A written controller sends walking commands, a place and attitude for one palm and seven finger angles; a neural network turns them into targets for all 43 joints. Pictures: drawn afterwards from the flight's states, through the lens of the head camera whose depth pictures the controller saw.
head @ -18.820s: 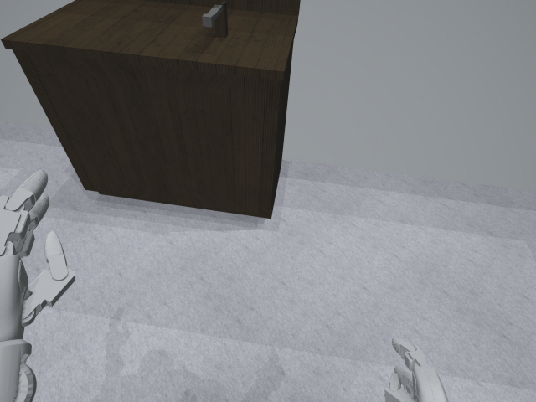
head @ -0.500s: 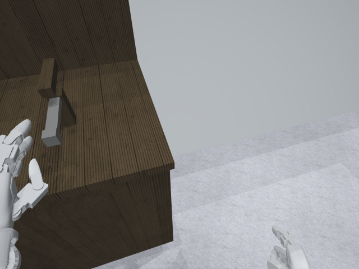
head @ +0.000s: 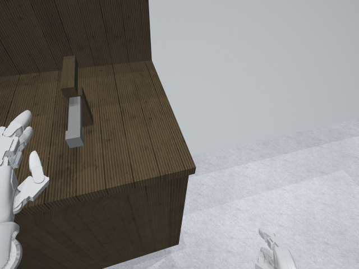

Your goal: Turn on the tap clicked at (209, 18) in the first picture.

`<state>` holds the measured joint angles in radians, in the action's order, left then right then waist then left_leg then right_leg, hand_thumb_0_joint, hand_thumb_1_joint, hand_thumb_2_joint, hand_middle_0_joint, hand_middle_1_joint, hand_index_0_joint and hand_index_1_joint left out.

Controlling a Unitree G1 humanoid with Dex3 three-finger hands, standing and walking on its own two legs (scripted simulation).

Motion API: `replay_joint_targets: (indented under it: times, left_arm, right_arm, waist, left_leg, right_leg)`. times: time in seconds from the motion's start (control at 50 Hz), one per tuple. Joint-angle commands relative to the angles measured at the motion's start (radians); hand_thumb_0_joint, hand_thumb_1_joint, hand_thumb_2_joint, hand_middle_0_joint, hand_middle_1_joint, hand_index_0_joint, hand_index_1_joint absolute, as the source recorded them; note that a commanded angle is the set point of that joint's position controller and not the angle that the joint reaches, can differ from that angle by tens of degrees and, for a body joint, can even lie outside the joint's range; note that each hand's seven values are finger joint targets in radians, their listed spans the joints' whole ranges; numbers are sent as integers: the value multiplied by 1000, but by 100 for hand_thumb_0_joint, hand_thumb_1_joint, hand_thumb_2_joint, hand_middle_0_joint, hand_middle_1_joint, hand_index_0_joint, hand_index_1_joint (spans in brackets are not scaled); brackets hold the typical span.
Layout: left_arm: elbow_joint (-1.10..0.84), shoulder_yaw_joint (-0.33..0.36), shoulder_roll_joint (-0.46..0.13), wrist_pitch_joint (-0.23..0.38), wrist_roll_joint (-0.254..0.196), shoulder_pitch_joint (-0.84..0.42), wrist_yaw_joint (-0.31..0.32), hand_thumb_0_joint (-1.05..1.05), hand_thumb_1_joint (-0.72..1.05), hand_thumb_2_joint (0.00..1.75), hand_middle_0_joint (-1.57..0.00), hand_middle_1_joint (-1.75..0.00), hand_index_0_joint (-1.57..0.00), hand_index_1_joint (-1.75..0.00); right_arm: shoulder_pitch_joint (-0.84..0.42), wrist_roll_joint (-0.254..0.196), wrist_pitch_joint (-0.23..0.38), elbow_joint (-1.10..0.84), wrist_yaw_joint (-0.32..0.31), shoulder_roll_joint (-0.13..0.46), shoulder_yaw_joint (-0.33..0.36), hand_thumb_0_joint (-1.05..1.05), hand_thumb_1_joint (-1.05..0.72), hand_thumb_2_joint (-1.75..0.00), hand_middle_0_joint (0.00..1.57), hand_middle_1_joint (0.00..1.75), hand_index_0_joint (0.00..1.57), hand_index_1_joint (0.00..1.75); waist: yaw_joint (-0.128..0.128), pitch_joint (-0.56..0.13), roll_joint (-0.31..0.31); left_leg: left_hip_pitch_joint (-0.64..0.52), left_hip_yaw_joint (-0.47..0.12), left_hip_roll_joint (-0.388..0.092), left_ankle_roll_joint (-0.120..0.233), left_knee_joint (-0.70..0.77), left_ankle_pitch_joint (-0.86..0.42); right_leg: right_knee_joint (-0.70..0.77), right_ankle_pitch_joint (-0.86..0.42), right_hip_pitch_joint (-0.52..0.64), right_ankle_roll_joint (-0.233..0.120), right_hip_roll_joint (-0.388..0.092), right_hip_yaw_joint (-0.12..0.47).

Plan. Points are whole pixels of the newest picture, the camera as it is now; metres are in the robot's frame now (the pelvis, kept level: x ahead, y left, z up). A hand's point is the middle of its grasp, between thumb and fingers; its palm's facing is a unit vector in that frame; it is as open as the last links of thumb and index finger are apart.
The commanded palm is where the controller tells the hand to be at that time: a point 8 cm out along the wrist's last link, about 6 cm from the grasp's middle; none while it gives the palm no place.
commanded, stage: come to a stop and stand still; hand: left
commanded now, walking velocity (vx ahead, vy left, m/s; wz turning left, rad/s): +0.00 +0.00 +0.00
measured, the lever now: (75, 138) +0.33 +0.26 +0.12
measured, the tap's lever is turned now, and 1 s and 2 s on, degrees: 0 0 0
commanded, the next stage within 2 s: look again from close up in 0.14 s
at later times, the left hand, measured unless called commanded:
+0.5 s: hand (77, 181) +0.22 +0.20 +0.14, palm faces +0.28 -0.89 -0.35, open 7.4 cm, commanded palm +0.16 +0.26 +0.17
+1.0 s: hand (56, 194) +0.20 +0.23 +0.13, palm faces +0.26 -0.88 -0.39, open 7.4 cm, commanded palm +0.15 +0.28 +0.17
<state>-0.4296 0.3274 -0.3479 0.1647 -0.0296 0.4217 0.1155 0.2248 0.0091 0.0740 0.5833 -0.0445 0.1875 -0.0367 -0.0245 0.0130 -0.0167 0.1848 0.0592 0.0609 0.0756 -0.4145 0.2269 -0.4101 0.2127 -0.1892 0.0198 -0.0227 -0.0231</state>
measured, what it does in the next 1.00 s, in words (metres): stands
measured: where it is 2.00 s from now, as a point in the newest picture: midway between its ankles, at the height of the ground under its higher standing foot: outside the picture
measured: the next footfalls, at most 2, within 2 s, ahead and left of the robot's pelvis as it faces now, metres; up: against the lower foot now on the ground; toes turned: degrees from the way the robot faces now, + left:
none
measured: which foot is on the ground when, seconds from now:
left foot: down 0.00-1.00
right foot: down 0.00-1.00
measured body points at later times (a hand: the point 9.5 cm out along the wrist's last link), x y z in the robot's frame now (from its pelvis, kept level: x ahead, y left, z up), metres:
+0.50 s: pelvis -0.01 -0.02 +0.00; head +0.01 -0.01 +0.45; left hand +0.20 +0.25 +0.16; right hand +0.17 -0.25 -0.07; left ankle +0.00 +0.06 -0.74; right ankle +0.00 -0.13 -0.74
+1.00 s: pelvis -0.02 +0.01 +0.00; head -0.01 +0.01 +0.45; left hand +0.18 +0.28 +0.15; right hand +0.16 -0.22 -0.07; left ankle +0.00 +0.06 -0.74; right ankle +0.00 -0.13 -0.74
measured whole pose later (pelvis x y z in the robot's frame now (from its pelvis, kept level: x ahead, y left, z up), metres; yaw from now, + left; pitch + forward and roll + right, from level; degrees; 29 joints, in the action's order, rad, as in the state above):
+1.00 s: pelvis -0.02 +0.01 +0.00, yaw -2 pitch -1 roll -1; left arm -0.39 0.30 -0.35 0.22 -0.04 0.48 0.07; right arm 0.20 -0.01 0.13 0.55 -0.01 0.18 -0.02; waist 0.01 0.04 0.00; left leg 0.21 0.09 0.05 0.09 -0.47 0.24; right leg -0.45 0.21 -0.23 0.03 -0.01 0.01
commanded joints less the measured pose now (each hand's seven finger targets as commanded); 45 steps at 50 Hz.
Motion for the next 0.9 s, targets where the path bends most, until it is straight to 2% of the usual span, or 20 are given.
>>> replay_joint_targets:
  times: [0.0, 0.2, 0.22, 0.24, 0.26, 0.3, 0.36, 0.44, 0.46, 0.5, 0.56, 0.64, 0.68, 0.7, 0.72, 0.74, 0.76, 0.78, 0.8, 0.88]
  left_arm:
    - [-216, 94, -159, 63, -8, -75, 13, 0, 90, 90, -20, -30, -20, -30]
    - [-251, 107, -168, 62, -18, -47, 20, 0, 90, 90, -20, -30, -20, -30]
    - [-515, 697, -976, 173, 167, -1133, 20, 0, 90, 90, -20, -30, -20, -30]
    - [167, 298, -345, 121, 37, -500, -29, 0, 90, 90, -20, -30, -20, -30]
    - [72, 212, -220, 101, -23, -304, -26, 0, 90, 90, -20, -30, -20, -30]
    - [-33, 115, -173, 113, -17, -254, -35, 0, 90, 90, -20, -30, -20, -30]
    - [-139, -8, -52, 101, -28, -44, -41, 0, 90, 90, -20, -30, -20, -30]
    - [-184, 129, -195, 96, -14, -16, -12, 0, 90, 90, -20, -30, -20, -30]
    - [-207, 218, -281, 97, -14, -36, 2, 0, 90, 90, -20, -30, -20, -30]
    - [-206, 222, -256, 107, -27, -70, 0, 0, 90, 90, -20, -30, -20, -30]
    - [-289, 234, -280, 122, -28, -167, 4, 0, 90, 90, -20, -30, -20, -30]
    - [-295, 147, -198, 129, -22, -152, -2, 0, 90, 90, -20, -30, -20, -30]
    - [-257, 96, -145, 117, -17, -113, -5, 0, 90, 90, -20, -30, -20, -30]
    - [-546, 666, -962, 236, 153, -1120, -6, 0, 90, 90, -20, -30, -20, -30]
    - [145, 235, -276, 174, 39, -446, -52, 0, 90, 90, -20, -30, -20, -30]
    - [-10, 156, -196, 165, -4, -210, -43, 0, 90, 90, -20, -30, -20, -30]
    - [84, 31, -13, 132, -21, -103, -43, 0, 90, 90, -20, -30, -20, -30]
    - [-67, 45, -86, 136, -18, -137, -41, 0, 90, 90, -20, -30, -20, -30]
    - [-88, 57, -103, 135, -20, -71, -36, 0, 90, 90, -20, -30, -20, -30]
    - [-145, 119, -162, 115, -27, 28, -11, 0, 90, 90, -20, -30, -20, -30]
  right_arm:
    - [-102, -7, 48, -159, -13, 145, 71, 0, -90, -90, 20, 30, 20, 30]
    - [-110, -11, 39, -167, -18, 143, 73, 0, -90, -90, 20, 30, 20, 30]
    - [44, 38, 101, -162, 7, 171, 76, 0, -90, -90, 20, 30, 20, 30]
    - [-96, -10, 104, -100, 13, 44, 29, 0, -90, -90, 20, 30, 20, 30]
    - [-92, -34, 88, -130, 18, 102, 83, 0, -90, -90, 20, 30, 20, 30]
    - [-64, -31, 106, -162, 25, 143, 91, 0, -90, -90, 20, 30, 20, 30]
    - [-108, -41, 102, -185, 61, 128, 80, 0, -90, -90, 20, 30, 20, 30]
    - [-117, -24, 92, -198, 37, 142, 76, 0, -90, -90, 20, 30, 20, 30]
    - [-128, -21, 83, -196, 23, 143, 74, 0, -90, -90, 20, 30, 20, 30]
    - [-135, -19, 81, -207, 5, 129, 68, 0, -90, -90, 20, 30, 20, 30]
    - [-139, -18, 93, -197, -11, 132, 66, 0, -90, -90, 20, 30, 20, 30]
    - [-113, -16, 126, -181, -4, 134, 68, 0, -90, -90, 20, 30, 20, 30]
    - [-105, -15, 133, -171, 2, 137, 68, 0, -90, -90, 20, 30, 20, 30]
    - [38, 51, 175, -128, 20, 181, 71, 0, -90, -90, 20, 30, 20, 30]
    - [-72, 4, 166, -69, 24, 64, 38, 0, -90, -90, 20, 30, 20, 30]
    - [-63, -17, 167, -148, 24, 125, 81, 0, -90, -90, 20, 30, 20, 30]
    - [-56, -42, 168, -145, 36, 114, 89, 0, -90, -90, 20, 30, 20, 30]
    - [-42, -33, 154, -156, 44, 152, 101, 0, -90, -90, 20, 30, 20, 30]
    - [-46, -31, 142, -157, 52, 154, 98, 0, -90, -90, 20, 30, 20, 30]
    - [-97, -32, 102, -193, 46, 144, 85, 0, -90, -90, 20, 30, 20, 30]
  waist:
    - [1, -143, 93]
    - [2, -147, 105]
    - [-3, 44, -64]
    - [-3, -153, -98]
    - [-7, -149, 39]
    - [-6, -214, 160]
    - [-17, -184, 136]
    - [-13, -107, -97]
    - [-13, -103, -94]
    - [-1, -82, -70]
    - [5, -89, 87]
    - [-2, -155, 142]
    - [0, -156, 103]
    - [-16, 9, 90]
    - [2, -169, 82]
    - [-27, -121, 131]
    - [0, -177, 197]
    - [3, -202, 240]
    - [-5, -197, 226]
    - [-8, -147, -43]
  left_leg:
    - [4, -118, -130, -131, 68, -335]
    - [13, -122, -131, -120, 52, -325]
    - [206, -106, -181, -29, -96, -299]
    - [-9, -122, -101, -41, -70, -302]
    - [-72, -84, -113, -92, -16, -330]
    - [-80, -86, -136, -64, -22, -297]
    - [-36, -86, -151, -46, 0, -243]
    - [52, -89, -122, -51, 13, -12]
    - [40, -86, -115, -54, 8, -6]
    - [38, -96, -108, -47, 13, -3]
    - [26, -107, -125, -42, 40, -22]
    - [-20, -96, -131, -42, 28, -139]
    - [-47, -95, -138, -48, 24, -195]
    - [110, -56, -146, -44, -61, -197]
    - [-22, -112, -105, -54, 6, -262]
    - [-39, -98, -132, -68, -2, -291]
    - [-98, -74, -141, -91, -1, -362]
    - [-81, -96, -157, -91, 6, -407]
    - [-61, -119, -176, -84, 17, -415]
    - [69, -131, -173, -71, 59, -201]
  right_leg:
    - [-13, -215, 98, -38, 7, 16]
    - [-19, -213, 103, -39, 2, 25]
    - [52, -192, -54, -8, -44, 80]
    - [29, -208, -67, -102, -92, 124]
    - [-15, -301, 8, -106, -54, 124]
    - [-20, -257, 42, -67, -65, 137]
    - [-8, -211, 66, -37, -52, 102]
    - [86, -12, 22, -47, -57, 131]
    - [103, 16, 0, -54, -64, 137]
    - [113, 53, -23, -58, -64, 143]
    - [69, -17, 7, -55, -46, 126]
    - [34, -165, 80, -48, -32, 99]
    - [32, -201, 67, -44, -29, 83]
    - [90, -225, -112, 0, -33, 108]
    - [7, -205, -27, -90, -71, 97]
    - [36, -257, 32, -72, -52, 156]
    - [-24, -278, 57, -86, -47, 128]
    - [-49, -252, 58, -68, -46, 97]
    - [-55, -207, 56, -60, -37, 80]
    - [-26, -149, 102, -40, -30, 46]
